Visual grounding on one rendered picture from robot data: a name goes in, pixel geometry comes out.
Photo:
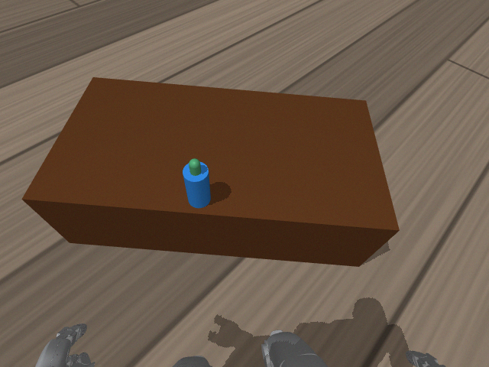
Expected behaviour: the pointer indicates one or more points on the right robot hand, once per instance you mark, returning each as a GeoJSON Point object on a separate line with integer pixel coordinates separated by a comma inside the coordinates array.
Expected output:
{"type": "Point", "coordinates": [419, 359]}

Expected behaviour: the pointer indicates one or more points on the bottle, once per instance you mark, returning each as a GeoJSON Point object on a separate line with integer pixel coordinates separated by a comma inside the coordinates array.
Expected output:
{"type": "Point", "coordinates": [196, 179]}

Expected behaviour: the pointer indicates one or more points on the left robot hand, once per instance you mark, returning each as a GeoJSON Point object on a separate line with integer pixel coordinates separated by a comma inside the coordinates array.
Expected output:
{"type": "Point", "coordinates": [56, 352]}

